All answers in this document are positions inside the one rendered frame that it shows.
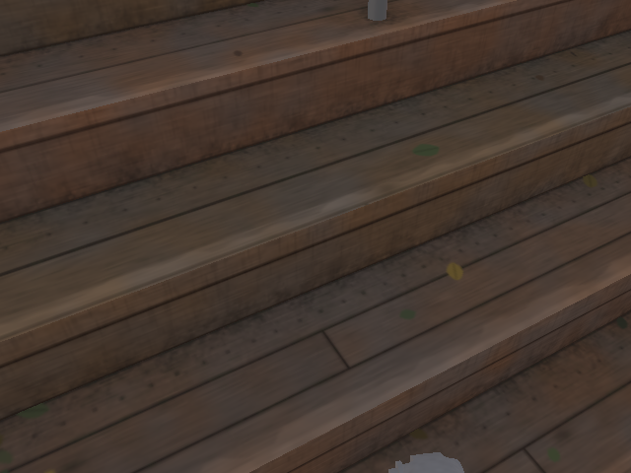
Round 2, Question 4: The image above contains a robot right thigh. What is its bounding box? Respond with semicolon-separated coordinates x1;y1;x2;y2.
388;452;463;473

